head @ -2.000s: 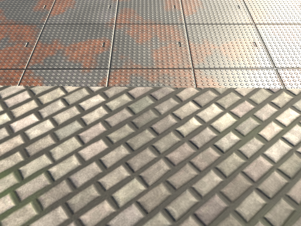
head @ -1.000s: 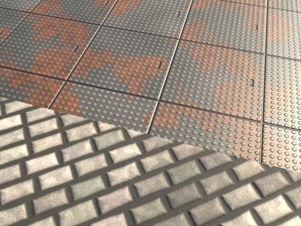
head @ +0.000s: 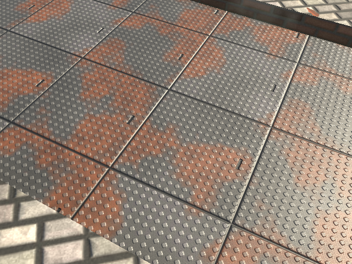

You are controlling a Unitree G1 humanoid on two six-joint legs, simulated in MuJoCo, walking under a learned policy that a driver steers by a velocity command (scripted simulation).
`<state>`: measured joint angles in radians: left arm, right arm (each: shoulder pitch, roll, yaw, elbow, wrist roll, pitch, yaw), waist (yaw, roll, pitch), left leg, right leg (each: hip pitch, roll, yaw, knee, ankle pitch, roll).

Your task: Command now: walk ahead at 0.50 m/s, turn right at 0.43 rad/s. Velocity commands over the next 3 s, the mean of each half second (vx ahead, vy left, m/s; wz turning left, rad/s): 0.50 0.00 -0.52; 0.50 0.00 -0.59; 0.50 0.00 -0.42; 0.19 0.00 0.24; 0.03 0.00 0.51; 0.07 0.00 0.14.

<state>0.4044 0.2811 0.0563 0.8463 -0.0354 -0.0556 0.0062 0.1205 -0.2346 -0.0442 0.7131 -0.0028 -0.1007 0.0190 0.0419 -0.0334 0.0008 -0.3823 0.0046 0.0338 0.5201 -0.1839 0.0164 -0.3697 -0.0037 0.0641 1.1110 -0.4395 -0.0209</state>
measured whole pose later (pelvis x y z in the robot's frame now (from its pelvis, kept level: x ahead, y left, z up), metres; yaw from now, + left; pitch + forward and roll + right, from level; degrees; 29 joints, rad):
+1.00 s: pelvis +0.53 -0.10 -0.15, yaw -35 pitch +3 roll +0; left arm 0.47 0.28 0.07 0.81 -0.05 -0.03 0.03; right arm 0.10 -0.24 -0.06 0.72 0.00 -0.12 0.07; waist 0.07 -0.02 -0.05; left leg -0.36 -0.03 -0.05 0.49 -0.24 0.02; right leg -0.35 0.10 0.25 1.59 -0.80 -0.01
